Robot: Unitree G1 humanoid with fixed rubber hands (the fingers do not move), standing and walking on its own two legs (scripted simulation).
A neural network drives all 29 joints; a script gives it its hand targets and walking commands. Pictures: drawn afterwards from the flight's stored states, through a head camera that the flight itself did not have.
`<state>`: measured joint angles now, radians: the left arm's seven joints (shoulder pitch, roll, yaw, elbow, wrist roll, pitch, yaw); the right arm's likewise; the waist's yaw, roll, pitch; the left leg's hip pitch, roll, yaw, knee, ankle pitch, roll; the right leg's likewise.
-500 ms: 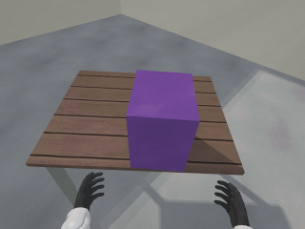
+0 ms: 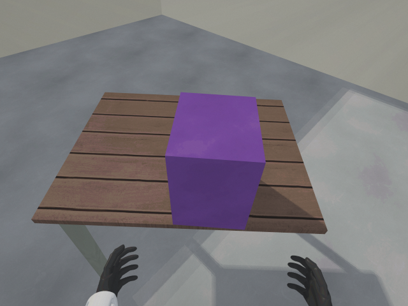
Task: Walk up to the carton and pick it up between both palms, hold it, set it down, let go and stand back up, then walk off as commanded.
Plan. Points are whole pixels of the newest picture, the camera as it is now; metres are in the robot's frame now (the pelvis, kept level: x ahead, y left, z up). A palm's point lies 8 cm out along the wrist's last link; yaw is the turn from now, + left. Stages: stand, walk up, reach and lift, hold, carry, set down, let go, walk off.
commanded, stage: set down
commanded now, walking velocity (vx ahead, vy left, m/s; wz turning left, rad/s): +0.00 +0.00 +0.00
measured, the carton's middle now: (213, 162) +0.49 +0.00 +0.00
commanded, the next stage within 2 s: let go in 0.76 s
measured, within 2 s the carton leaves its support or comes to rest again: neither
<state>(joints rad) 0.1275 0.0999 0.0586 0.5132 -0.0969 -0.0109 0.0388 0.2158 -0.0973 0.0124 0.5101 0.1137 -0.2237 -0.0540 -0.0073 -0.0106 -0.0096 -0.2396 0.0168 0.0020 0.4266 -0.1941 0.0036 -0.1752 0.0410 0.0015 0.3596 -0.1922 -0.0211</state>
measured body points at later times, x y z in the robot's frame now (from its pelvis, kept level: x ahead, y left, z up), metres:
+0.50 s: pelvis +0.00 +0.00 +0.00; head +0.01 +0.01 +0.45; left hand +0.20 +0.20 -0.08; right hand +0.18 -0.20 -0.07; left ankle +0.02 +0.11 -0.74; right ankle +0.00 -0.11 -0.74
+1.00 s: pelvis +0.01 +0.00 +0.00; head +0.04 +0.01 +0.45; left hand +0.20 +0.20 -0.09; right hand +0.18 -0.21 -0.09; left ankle +0.02 +0.11 -0.74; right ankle +0.00 -0.11 -0.74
